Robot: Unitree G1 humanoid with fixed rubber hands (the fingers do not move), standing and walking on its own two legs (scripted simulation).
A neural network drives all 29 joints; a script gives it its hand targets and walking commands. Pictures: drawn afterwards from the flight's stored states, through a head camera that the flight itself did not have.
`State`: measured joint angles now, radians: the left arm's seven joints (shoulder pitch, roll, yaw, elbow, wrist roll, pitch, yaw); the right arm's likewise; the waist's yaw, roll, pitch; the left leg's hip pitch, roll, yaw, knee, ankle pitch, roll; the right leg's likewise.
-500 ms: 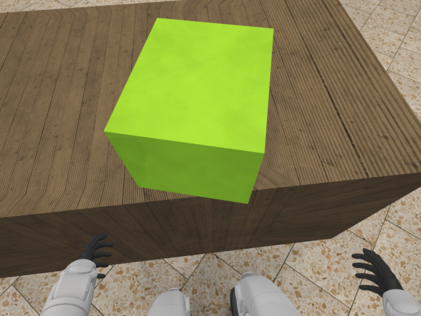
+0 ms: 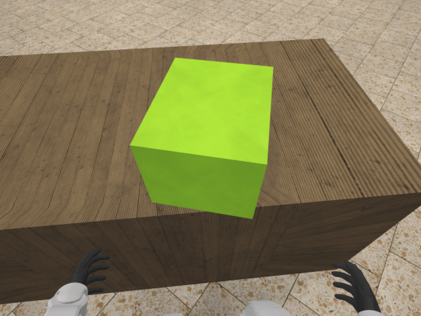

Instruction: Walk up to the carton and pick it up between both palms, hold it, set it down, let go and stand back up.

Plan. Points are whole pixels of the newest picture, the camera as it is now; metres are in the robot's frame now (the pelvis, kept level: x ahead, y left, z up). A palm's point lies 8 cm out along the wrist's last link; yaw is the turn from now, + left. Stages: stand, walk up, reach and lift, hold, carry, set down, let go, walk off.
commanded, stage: reach and lift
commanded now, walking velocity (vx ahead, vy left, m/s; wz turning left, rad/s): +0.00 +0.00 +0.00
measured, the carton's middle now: (212, 134) +0.49 +0.01 +0.03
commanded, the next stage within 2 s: none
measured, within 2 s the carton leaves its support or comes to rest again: neither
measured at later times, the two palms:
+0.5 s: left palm (71, 269) +0.22 +0.28 -0.03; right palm (328, 270) +0.19 -0.19 -0.02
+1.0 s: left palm (53, 263) +0.22 +0.30 +0.01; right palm (313, 254) +0.21 -0.16 +0.01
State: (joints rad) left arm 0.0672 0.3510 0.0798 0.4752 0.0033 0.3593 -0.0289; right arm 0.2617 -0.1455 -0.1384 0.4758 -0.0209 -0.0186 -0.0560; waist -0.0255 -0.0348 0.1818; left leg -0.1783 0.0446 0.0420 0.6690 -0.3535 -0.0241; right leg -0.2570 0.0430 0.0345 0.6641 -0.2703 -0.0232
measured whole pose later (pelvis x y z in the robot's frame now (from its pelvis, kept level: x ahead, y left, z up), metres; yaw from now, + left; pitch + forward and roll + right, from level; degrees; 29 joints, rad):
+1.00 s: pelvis +0.06 +0.05 +0.02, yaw +2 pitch -9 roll -3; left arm 0.32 0.37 -0.03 0.27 -0.26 -0.18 -0.13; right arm 0.41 -0.07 -0.02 0.29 0.19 -0.29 -0.16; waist 0.02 0.02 0.11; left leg 0.01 0.03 0.02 0.49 -0.35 0.03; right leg 0.02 0.02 0.01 0.34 -0.21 0.03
